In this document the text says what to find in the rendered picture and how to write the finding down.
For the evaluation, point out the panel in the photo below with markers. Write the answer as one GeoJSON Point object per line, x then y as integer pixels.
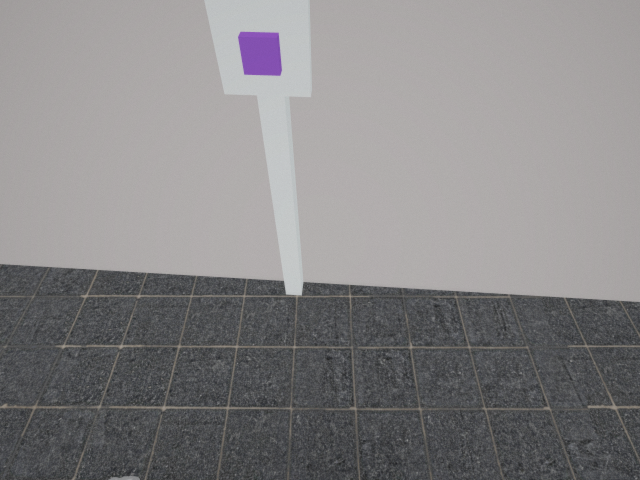
{"type": "Point", "coordinates": [291, 19]}

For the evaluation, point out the button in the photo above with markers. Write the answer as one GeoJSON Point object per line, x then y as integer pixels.
{"type": "Point", "coordinates": [260, 53]}

